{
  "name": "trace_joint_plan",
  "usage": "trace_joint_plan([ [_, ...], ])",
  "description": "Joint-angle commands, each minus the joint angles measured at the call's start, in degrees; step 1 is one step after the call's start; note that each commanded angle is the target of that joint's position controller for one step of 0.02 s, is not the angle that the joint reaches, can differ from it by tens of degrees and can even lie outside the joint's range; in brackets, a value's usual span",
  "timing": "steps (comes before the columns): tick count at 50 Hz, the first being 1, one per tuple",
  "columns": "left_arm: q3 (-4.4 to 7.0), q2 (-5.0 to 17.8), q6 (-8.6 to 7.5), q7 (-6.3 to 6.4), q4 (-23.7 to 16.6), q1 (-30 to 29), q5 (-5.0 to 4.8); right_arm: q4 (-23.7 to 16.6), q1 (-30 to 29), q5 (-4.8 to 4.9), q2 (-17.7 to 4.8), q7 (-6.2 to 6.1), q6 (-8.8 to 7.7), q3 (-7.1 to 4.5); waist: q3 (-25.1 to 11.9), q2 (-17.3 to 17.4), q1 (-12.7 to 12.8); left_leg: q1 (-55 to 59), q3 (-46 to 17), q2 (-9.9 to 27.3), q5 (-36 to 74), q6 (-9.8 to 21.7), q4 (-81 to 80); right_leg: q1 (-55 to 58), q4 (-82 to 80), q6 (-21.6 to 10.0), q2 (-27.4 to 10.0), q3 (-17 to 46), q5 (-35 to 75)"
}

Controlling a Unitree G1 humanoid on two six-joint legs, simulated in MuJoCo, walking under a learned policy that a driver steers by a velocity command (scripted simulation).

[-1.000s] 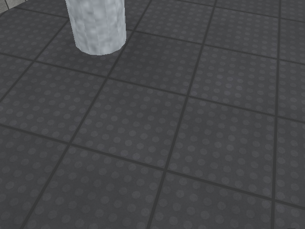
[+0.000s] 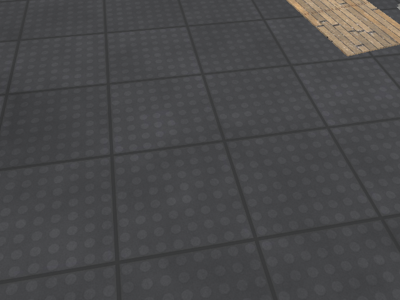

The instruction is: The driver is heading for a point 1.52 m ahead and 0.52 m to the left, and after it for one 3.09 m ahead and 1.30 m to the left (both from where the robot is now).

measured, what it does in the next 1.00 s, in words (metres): walks ahead: right foot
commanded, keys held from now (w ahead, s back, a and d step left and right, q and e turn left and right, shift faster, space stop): shift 0.36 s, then w+shift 0.42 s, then w+q+shift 0.22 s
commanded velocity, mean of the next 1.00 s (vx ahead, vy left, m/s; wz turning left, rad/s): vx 0.42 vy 0.00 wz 0.07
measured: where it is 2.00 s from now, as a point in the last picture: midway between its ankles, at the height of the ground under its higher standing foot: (140, 165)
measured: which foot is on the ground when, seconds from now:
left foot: down 0.00-0.66, up 0.68-1.00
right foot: down 0.00-0.42, up 0.44-0.66, down 0.68-1.00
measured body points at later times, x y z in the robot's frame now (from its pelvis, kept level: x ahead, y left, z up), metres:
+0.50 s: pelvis +0.02 +0.01 +0.00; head +0.02 +0.01 +0.45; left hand +0.11 +0.27 -0.13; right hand +0.08 -0.26 -0.13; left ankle -0.02 +0.13 -0.73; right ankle +0.00 -0.11 -0.70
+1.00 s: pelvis +0.26 -0.06 +0.00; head +0.28 -0.06 +0.45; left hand +0.17 +0.18 -0.14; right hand +0.48 -0.27 -0.10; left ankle +0.43 +0.08 -0.66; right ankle +0.10 -0.16 -0.73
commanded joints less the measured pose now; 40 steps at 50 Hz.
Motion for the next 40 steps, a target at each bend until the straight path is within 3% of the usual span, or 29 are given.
trace_joint_plan([
  [1,1.64,5.1,-0.89,0.34,-3.2,-2.0,-0.19,-3.2,-0.7,0.1,-6.4,-0.49,-0.84,-1.36,-2.1,2.6,-0.5,0.1,-3.3,3.0,9.3,2.1,-5.4,0.9,-3.8,-1.5,-3.0,3.5,9.2],
  [7,1.96,5.1,-0.86,0.91,-0.4,-0.5,-0.39,-2.2,-0.5,0.26,-5.9,-0.58,-0.8,-1.09,-1.9,0.7,-0.4,0.3,-2.9,2.4,10.7,2.4,-5.1,2.2,-3.7,-0.8,-3.2,3.5,11.6],
  [18,2.4,5.3,-0.38,1.95,5.4,0.4,-0.71,2.4,0.5,0.47,-5.2,-0.51,-0.91,-1.0,-0.8,1.0,-0.1,0.5,-2.3,1.6,11.8,2.4,-6.5,4.6,-4.3,-0.3,-3.4,3.4,13.8],
  [19,2.7,5.5,-0.25,1.98,6.8,2.8,-1.16,3.8,3.0,0.87,-6.4,-0.61,-0.64,-1.57,-3.2,2.1,-0.3,1.8,-1.8,0.7,-1.4,3.6,-7.0,4.5,-2.4,-0.9,-1.0,0.7,0.2],
  [20,3.03,5.9,-0.39,1.77,7.2,3.1,-1.71,4.5,4.7,1.62,-8.0,-0.65,-0.39,-2.24,-0.6,3.8,-0.9,0.8,-5.2,2.2,-19.8,5.8,-9.4,-0.5,-0.3,-1.6,0.4,-0.7,-15.6],
  [21,3.04,5.8,-1.23,1.47,5.7,0.4,-2.12,4.9,7.4,2.22,-9.5,-0.68,-0.69,-2.72,3.8,6.3,-2.5,0.7,-13.7,7.4,-34.0,9.3,-14.3,-8.4,3.8,-2.0,0.1,-1.3,-21.7],
  [22,2.66,4.3,-2.66,0.94,3.6,-3.3,-3.23,5.5,9.6,2.79,-11.9,-0.86,-1.43,-3.41,7.6,11.2,-3.2,1.7,-25.2,15.5,-42.5,13.6,-22.2,-15.6,10.6,-2.1,-0.4,-3.8,-17.0],
  [23,2.48,4.1,-4.1,0.4,1.8,-7.3,-3.84,5.4,8.6,2.75,-13.3,-1.11,-2.46,-3.94,11.6,13.3,-3.7,0.7,-33.8,21.4,-39.4,16.8,-27.3,-20.2,17.2,-2.6,-3.2,-1.7,-11.3],
  [24,2.94,5.5,-5.13,0.05,1.3,-8.9,-3.74,5.0,8.3,1.88,-12.3,-1.16,-3.57,-3.76,11.5,11.1,-4.0,3.7,-35.6,23.2,-32.5,17.3,-28.2,-25.4,22.4,-3.3,-5.9,1.0,-11.6],
  [25,3.07,5.6,-5.93,-0.31,1.6,-8.0,-3.6,4.3,6.6,1.6,-11.0,-0.95,-4.38,-3.42,9.4,8.5,-2.7,7.5,-33.1,22.3,-26.5,15.8,-27.2,-28.5,24.4,-3.9,-7.6,2.0,-10.0],
  [26,3.05,5.5,-6.47,-0.66,2.1,-6.6,-3.4,3.6,5.3,1.98,-10.2,-0.64,-4.66,-3.29,6.5,7.1,-1.9,9.5,-28.1,20.1,-21.8,13.8,-26.3,-27.5,21.9,-4.2,-8.4,1.4,-8.4],
  [29,2.47,3.2,-7.21,-1.39,4.3,-3.6,-2.7,3.3,3.8,3.12,-11.8,-0.06,-4.19,-3.85,2.8,9.0,-0.3,1.6,-12.0,11.3,-11.4,9.8,-25.0,-8.9,7.6,-2.4,-5.0,-4.9,-3.3],
  [30,2.58,3.5,-5.19,-3.35,3.9,-2.6,2.09,5.2,5.3,-1.54,-12.1,1.12,-3.4,-4.36,2.3,8.7,0.1,-0.7,-7.8,8.0,-13.8,10.5,-24.0,-2.9,2.8,-1.6,-0.9,-9.7,-3.6],
  [31,2.8,3.0,-4.35,-3.78,5.2,1.4,1.95,5.5,4.6,-1.7,-12.0,1.49,-2.92,-4.72,2.7,8.2,2.0,-5.4,-5.9,7.5,-16.2,10.8,-21.1,5.0,-0.7,-1.0,0.5,-12.7,1.9],
  [32,3.14,3.7,-4.0,-3.46,6.8,6.3,1.39,5.4,3.9,-1.25,-11.7,1.6,-2.71,-4.76,2.2,5.8,4.2,-10.9,-4.9,6.9,-17.2,10.8,-17.0,13.0,-1.7,-0.8,1.8,-14.2,2.7],
  [33,3.87,5.6,-4.3,-2.81,9.4,14.8,1.26,5.0,2.5,-1.44,-10.1,1.76,-2.9,-4.19,0.3,1.3,8.4,-17.5,-2.8,4.8,-12.7,10.2,-6.2,23.6,-2.4,-1.4,1.2,-11.9,-0.6],
  [34,5.13,10.8,-5.13,-1.88,11.7,26.2,2.38,2.9,-2.4,-2.14,-5.2,1.93,-3.28,-2.71,-2.6,-11.9,14.9,-26.4,3.3,-0.7,-8.1,8.2,19.5,30.5,-10.4,-3.4,-11.3,5.8,-16.6],
  [35,4.69,14.5,-5.95,-1.41,10.8,26.5,2.97,-1.7,-5.7,-0.91,0.4,1.77,-4.03,-1.44,-2.4,-19.3,12.7,-38.9,-4.6,-7.6,-12.9,8.3,35.2,27.4,-24.2,-7.5,-23.0,37.7,-38.5],
  [36,4.67,14.5,-5.42,-1.0,9.1,17.6,2.67,-2.7,-4.5,-0.29,-2.0,2.15,-4.2,-1.67,1.4,-11.1,6.8,-44.3,-9.6,-1.9,-5.0,9.3,41.7,22.8,-25.8,-11.1,-26.8,42.1,-42.2],
  [37,3.96,11.4,-5.64,-1.15,7.3,11.8,1.73,-2.1,-4.4,-0.49,-5.5,2.77,-4.29,-2.26,2.9,-3.7,4.1,-43.6,-8.0,1.9,2.0,8.8,41.3,19.3,-23.4,-10.3,-24.9,34.9,-35.0],
  [38,3.39,9.7,-6.07,-1.47,7.0,9.5,0.99,-0.7,-1.6,-1.19,-6.3,3.4,-4.31,-2.48,2.1,-1.6,1.6,-38.6,-6.5,4.2,5.2,7.4,37.8,15.5,-23.5,-9.0,-21.0,26.5,-27.8],
  [39,2.54,7.4,-6.54,-1.62,6.9,9.4,0.88,0.2,-0.4,-2.22,-6.9,3.69,-3.86,-2.63,1.5,-1.0,0.9,-34.0,-5.0,5.3,5.8,6.2,35.4,13.2,-24.1,-7.5,-17.4,19.8,-20.9],
  [40,2.43,7.5,-6.83,-1.04,7.3,9.2,0.88,0.4,0.6,-2.17,-5.6,4.52,-2.99,-2.32,1.1,-5.3,0.1,-33.2,-3.8,4.8,7.5,4.7,36.2,11.3,-26.4,-8.0,-17.1,17.6,-21.0],
])
Velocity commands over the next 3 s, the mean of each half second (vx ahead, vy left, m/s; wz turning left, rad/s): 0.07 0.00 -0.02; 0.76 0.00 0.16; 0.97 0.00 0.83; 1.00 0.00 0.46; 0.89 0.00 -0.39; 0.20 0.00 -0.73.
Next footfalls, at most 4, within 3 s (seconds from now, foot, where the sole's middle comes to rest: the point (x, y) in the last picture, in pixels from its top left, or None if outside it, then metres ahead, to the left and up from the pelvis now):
0.68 right None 0.14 -0.16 -0.77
1.14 left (193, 287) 0.56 0.04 -0.77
1.58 right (185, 173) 1.04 0.09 -0.77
2.04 left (87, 145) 1.19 0.52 -0.77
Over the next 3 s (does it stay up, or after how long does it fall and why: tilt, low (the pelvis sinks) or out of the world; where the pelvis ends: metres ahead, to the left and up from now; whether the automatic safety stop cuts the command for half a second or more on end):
stays up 1.59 0.79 0.00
